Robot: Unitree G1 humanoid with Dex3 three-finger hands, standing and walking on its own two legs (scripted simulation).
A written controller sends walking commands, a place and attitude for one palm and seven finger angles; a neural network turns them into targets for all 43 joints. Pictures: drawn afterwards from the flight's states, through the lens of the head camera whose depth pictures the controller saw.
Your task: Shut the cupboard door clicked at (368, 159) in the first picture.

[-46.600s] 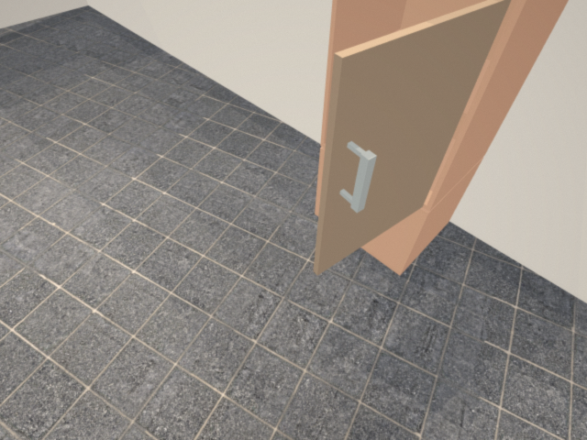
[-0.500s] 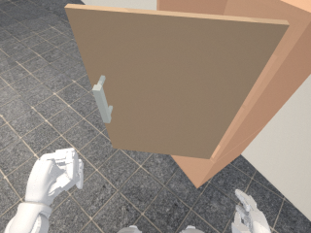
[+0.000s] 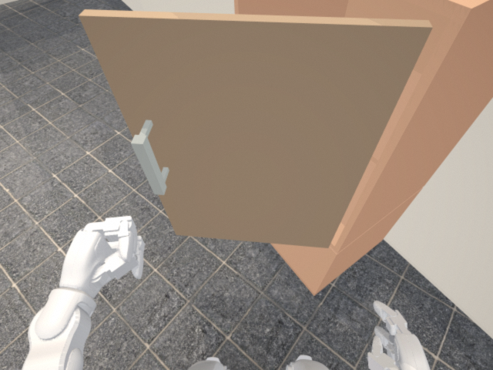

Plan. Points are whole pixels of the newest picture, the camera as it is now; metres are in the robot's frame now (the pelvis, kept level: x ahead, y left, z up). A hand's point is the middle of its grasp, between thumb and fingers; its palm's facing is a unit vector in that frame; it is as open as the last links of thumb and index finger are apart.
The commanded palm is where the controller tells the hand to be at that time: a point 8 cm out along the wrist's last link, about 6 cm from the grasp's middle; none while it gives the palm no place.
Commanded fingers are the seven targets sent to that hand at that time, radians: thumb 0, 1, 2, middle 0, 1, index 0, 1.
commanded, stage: bring the fist close to the handle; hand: left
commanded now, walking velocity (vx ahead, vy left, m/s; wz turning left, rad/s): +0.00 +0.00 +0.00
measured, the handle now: (154, 159) +0.45 +0.19 +0.07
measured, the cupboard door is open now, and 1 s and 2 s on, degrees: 49 49 38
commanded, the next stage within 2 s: push the door shut along its arc in 1.06 s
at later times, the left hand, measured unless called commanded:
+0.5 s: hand (144, 219) +0.32 +0.18 +0.08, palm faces -0.05 -1.00 -0.03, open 3.1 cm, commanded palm +0.30 +0.23 +0.07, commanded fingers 0.00 0.90 0.90 -1.30 -1.50 -1.30 -1.50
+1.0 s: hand (146, 210) +0.35 +0.18 +0.06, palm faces -0.05 -1.00 -0.01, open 3.1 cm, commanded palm +0.33 +0.23 +0.07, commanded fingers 0.00 0.90 0.90 -1.30 -1.50 -1.30 -1.50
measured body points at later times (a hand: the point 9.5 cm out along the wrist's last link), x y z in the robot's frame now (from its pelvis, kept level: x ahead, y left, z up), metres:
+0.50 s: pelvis +0.00 +0.00 +0.00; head +0.06 +0.00 +0.45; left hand +0.32 +0.23 +0.08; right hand +0.16 -0.24 -0.09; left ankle +0.00 +0.10 -0.68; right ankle +0.03 -0.10 -0.68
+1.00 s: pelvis +0.01 +0.01 +0.01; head +0.07 +0.01 +0.45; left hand +0.35 +0.24 +0.07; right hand +0.14 -0.24 -0.09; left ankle +0.00 +0.10 -0.68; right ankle +0.03 -0.10 -0.68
